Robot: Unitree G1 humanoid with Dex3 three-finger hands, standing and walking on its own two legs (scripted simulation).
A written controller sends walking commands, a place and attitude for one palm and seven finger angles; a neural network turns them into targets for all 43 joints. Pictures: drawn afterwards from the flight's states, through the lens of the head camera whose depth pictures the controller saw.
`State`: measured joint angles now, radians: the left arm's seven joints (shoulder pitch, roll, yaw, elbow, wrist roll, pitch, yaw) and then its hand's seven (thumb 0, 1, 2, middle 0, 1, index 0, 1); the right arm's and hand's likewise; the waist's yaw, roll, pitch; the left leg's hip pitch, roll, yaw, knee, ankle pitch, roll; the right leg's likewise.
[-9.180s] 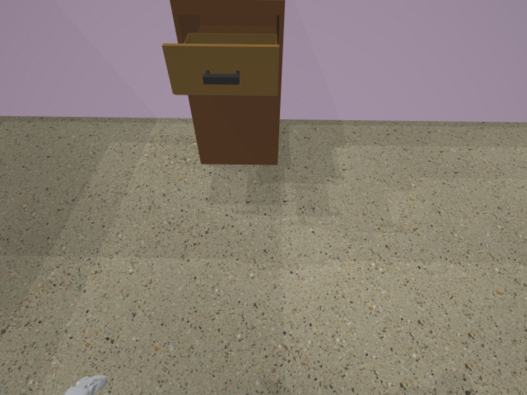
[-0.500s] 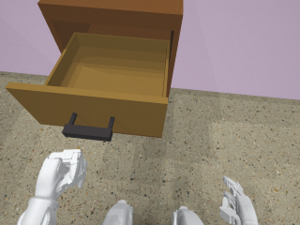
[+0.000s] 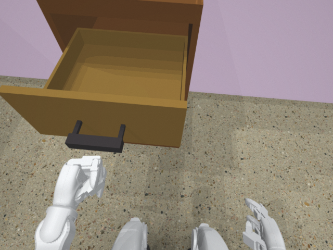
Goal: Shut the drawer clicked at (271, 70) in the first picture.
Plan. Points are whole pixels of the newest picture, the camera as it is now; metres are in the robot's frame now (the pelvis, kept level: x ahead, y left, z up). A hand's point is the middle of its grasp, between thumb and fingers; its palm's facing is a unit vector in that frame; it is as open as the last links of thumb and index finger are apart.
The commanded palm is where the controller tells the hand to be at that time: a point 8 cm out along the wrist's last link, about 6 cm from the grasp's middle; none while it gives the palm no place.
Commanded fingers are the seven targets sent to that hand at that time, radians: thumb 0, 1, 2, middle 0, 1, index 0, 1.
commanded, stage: bring the fist close to the handle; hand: left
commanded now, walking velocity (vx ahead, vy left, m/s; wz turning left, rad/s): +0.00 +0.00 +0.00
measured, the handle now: (98, 134) +0.37 +0.18 +0.04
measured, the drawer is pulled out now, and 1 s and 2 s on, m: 0.29 0.23 0.11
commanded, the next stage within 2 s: push the drawer shut in 0.06 s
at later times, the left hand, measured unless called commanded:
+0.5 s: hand (103, 168) +0.29 +0.16 +0.03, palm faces -0.08 -0.99 -0.07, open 3.2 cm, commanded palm +0.29 +0.21 +0.04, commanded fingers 0.00 0.90 0.90 -1.40 -1.60 -1.40 -1.60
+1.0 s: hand (108, 145) +0.35 +0.15 +0.03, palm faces -0.08 -0.99 -0.06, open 3.3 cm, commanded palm +0.34 +0.20 +0.04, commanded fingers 0.00 0.90 0.90 -1.40 -1.60 -1.40 -1.60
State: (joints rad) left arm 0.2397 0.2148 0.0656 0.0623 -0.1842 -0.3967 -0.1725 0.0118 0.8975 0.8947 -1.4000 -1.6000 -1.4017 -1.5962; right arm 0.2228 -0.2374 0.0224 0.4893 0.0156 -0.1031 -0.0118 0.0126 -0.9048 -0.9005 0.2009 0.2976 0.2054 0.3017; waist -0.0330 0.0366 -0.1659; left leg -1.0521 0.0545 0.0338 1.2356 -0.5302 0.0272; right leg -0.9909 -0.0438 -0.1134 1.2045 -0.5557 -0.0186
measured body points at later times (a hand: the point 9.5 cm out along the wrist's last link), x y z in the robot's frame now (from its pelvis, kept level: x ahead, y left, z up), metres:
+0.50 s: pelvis +0.01 -0.01 +0.00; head +0.11 -0.01 +0.44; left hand +0.29 +0.21 +0.04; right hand +0.18 -0.26 -0.10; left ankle +0.03 +0.10 -0.63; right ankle +0.01 -0.11 -0.63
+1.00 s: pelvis -0.01 -0.01 +0.00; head +0.10 +0.00 +0.44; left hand +0.35 +0.21 +0.04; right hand +0.13 -0.26 -0.10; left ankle +0.03 +0.10 -0.63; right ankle +0.01 -0.11 -0.63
